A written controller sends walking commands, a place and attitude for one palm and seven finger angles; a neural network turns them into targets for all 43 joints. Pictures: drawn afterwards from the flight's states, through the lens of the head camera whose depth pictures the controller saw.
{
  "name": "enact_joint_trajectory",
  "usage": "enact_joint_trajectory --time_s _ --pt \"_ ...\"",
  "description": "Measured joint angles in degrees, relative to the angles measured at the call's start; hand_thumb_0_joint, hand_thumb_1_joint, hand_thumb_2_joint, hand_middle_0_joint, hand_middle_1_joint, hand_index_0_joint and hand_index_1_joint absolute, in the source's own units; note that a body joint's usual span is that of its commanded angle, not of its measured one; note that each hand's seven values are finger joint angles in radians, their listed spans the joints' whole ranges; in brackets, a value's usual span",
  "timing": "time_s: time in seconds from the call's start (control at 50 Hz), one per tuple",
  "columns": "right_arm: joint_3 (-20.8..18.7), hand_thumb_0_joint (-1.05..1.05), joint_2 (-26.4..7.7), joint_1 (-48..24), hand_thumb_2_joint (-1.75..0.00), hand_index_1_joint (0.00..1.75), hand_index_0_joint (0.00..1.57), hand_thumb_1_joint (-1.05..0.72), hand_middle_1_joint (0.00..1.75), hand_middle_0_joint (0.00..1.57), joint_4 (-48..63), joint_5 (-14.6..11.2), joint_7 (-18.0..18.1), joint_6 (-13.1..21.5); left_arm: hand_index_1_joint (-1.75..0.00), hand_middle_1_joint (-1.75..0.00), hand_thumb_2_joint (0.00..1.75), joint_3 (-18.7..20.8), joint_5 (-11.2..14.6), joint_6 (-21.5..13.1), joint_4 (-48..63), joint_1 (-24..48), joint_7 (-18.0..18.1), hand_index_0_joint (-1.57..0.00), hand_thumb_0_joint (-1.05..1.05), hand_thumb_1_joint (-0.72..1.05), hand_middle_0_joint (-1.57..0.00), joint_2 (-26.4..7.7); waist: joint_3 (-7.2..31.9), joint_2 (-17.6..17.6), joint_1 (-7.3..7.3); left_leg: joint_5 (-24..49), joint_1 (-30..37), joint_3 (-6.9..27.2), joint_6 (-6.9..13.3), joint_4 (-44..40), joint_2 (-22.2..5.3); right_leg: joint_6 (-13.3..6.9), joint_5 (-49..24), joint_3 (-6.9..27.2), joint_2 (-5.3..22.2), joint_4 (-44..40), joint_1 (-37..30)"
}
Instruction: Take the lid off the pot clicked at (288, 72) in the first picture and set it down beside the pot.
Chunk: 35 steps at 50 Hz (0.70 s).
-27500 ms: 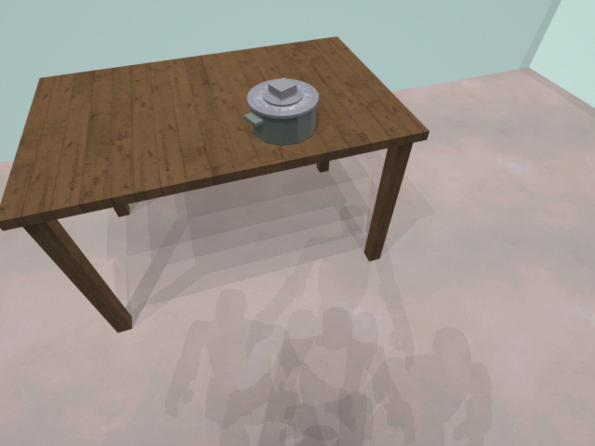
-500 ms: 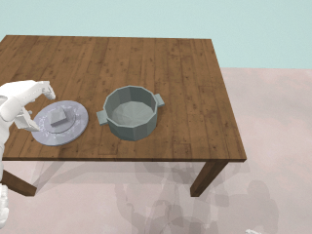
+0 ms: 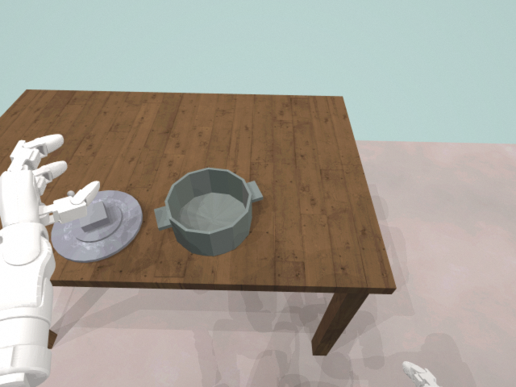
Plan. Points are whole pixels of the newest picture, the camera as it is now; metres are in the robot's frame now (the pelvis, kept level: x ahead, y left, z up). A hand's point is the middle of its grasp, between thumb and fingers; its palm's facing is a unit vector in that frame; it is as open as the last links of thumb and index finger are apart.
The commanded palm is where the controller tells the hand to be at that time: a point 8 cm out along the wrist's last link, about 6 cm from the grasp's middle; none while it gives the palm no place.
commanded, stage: draw the hand back to the body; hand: left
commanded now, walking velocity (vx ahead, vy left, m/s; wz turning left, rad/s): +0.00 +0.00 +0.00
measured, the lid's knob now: (93, 216) +0.46 +0.39 -0.09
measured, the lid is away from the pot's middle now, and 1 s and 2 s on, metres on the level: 0.26 0.26 0.26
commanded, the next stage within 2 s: step back with the hand held close in 1.26 s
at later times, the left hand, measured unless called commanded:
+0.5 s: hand (69, 238) +0.26 +0.26 +0.14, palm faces +0.46 -0.84 -0.30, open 7.7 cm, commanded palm +0.21 +0.29 +0.16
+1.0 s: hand (58, 301) +0.18 +0.22 +0.15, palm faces +0.40 -0.84 -0.36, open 7.4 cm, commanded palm +0.12 +0.26 +0.17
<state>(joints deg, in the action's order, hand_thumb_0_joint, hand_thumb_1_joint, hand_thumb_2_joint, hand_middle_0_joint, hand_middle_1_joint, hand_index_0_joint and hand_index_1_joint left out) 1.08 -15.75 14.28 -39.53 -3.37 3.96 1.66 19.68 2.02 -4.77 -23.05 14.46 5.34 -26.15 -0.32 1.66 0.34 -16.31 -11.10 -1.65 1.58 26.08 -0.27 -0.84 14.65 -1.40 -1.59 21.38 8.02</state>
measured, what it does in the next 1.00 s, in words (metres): stands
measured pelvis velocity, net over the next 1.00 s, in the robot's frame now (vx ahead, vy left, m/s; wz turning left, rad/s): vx -0.02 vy -0.02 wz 0.01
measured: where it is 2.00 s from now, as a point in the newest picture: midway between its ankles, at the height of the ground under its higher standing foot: outside the picture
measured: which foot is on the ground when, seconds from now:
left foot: down 0.00-1.00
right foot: down 0.00-1.00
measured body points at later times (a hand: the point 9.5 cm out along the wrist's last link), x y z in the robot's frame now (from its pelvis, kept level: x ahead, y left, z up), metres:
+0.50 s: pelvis -0.01 -0.03 +0.00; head -0.02 -0.05 +0.45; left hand +0.23 +0.30 +0.16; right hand +0.18 -0.25 -0.09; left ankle -0.03 +0.10 -0.74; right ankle -0.04 -0.11 -0.74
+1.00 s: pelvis -0.02 -0.02 +0.00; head -0.04 -0.05 +0.45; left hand +0.15 +0.27 +0.17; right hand +0.17 -0.25 -0.08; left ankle -0.03 +0.10 -0.74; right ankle -0.04 -0.11 -0.74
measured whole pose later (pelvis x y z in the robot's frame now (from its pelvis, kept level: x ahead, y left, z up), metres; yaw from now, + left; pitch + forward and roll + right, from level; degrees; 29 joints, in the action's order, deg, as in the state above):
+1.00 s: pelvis -0.02 -0.02 +0.00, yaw +0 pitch -4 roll -1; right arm 1.5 -13.6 9.5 -37.6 -1.3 4.3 6.1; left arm 16.3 5.0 -5.8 18.9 -23.8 5.0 -19.1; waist -1.0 4.2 -2.8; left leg -13.8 -5.1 -0.9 -0.2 23.3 -1.5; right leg -2.6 13.0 -2.2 -2.8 19.7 2.4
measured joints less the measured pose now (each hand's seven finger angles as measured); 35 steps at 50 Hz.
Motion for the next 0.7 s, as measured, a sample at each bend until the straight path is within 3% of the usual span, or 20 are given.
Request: enact_joint_trajectory --time_s 0.48,0.7 --pt "0.8 0.01 1.5 -5.2 -0.9 0.3 0.2 -0.91 0.3 0.2 1.4 0.7 0.1 2.5 -0.37 -0.37 0.86 -1.0 2.8 0.7 19.7 -17.1 0.1 -0.22 0.01 0.79 -0.22 5.1 -0.5 2.0 -2.41 1.6 4.7 1.0 -1.9 -2.6 -1.2 -1.9 -0.5 -1.0 -1.3 -1.1 -4.2" --pt "0.7 0.01 1.6 -5.3 -0.9 0.3 0.2 -0.91 0.3 0.2 1.2 1.3 0.3 3.3 -0.31 -0.31 0.89 -1.6 3.3 0.1 28.1 -24.9 0.0 -0.21 0.02 0.88 -0.21 6.4 -1.1 2.3 -2.82 2.4 5.7 1.1 -2.1 -3.2 -1.4 -2.2 -1.3 -1.1 -1.5 -1.8 -5.3"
